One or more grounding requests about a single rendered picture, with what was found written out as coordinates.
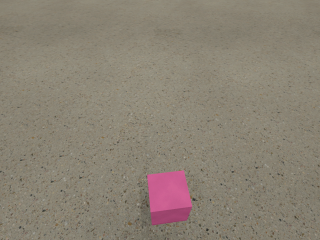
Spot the carton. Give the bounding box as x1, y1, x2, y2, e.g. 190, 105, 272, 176
147, 170, 192, 226

